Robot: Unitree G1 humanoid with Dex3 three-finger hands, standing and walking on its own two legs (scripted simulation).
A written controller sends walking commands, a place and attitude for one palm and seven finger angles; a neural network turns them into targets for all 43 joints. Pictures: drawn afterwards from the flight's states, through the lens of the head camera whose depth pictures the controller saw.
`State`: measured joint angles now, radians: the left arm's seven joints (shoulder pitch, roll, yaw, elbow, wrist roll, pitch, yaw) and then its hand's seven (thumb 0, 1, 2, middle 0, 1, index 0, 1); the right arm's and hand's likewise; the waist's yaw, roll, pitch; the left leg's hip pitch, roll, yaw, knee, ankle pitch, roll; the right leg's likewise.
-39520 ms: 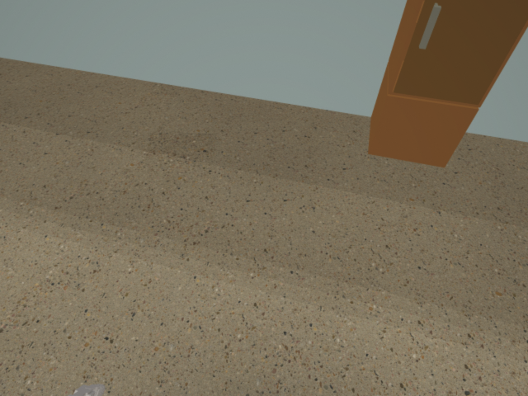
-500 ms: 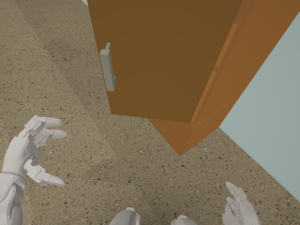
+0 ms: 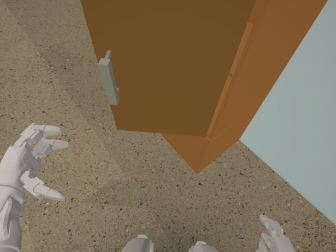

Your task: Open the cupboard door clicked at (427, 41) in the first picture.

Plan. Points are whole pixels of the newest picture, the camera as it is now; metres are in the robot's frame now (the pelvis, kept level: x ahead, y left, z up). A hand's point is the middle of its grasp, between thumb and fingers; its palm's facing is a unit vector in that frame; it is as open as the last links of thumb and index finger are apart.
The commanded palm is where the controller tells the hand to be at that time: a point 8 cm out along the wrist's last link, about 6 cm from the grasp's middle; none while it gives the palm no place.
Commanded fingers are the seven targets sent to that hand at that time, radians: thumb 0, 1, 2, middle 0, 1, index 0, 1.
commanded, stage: raise the hand with hooked fingers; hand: left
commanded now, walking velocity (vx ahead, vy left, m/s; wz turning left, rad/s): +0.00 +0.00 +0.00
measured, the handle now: (111, 78) +0.58 +0.21 +0.04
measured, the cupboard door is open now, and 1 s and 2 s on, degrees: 48 48 48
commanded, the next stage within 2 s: move the hooked fingers beside the handle in 0.22 s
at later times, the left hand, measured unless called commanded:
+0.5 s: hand (58, 156) +0.30 +0.26 +0.05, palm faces +0.01 -1.00 -0.03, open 14.0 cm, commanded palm +0.29 +0.31 +0.06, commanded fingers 0.00 -0.50 0.30 -0.30 -1.20 -0.30 -1.20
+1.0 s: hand (72, 125) +0.39 +0.26 +0.05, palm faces -0.01 -1.00 -0.02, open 14.0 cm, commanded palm +0.38 +0.31 +0.05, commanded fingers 0.00 -0.50 0.30 -0.30 -1.20 -0.30 -1.20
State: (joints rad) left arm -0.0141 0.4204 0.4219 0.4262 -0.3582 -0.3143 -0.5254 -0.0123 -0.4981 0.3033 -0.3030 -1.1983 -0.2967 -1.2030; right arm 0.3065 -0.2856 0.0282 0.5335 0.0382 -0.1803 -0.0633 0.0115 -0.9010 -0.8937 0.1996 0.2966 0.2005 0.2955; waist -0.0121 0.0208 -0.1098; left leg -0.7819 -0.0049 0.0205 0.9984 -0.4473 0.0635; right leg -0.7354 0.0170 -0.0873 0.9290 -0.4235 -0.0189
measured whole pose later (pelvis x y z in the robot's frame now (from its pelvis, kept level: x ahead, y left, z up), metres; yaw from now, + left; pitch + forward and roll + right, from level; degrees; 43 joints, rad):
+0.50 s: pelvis +0.01 -0.01 +0.00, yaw +0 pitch +14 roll -3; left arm -0.10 0.42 0.41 0.49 -0.35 -0.32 -0.53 -0.01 -0.50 0.30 -0.30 -1.20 -0.30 -1.20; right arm 0.28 -0.28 0.04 0.54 0.04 -0.17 -0.08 0.01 -0.90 -0.89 0.20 0.30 0.20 0.30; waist 0.00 0.02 -0.12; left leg -0.81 0.00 0.00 1.03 -0.47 0.05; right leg -0.76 0.02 -0.10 0.96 -0.45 -0.03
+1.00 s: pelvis +0.00 +0.00 -0.01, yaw -1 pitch +17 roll -3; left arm -0.44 0.49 0.43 0.82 -0.26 -0.35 -0.50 -0.01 -0.50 0.30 -0.30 -1.20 -0.30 -1.20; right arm 0.33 -0.29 0.03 0.59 0.04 -0.08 -0.07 0.01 -0.90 -0.89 0.20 0.30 0.20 0.30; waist -0.06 0.01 -0.11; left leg -0.87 0.00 0.02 1.04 -0.46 0.06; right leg -0.83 0.02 -0.08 0.97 -0.44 -0.02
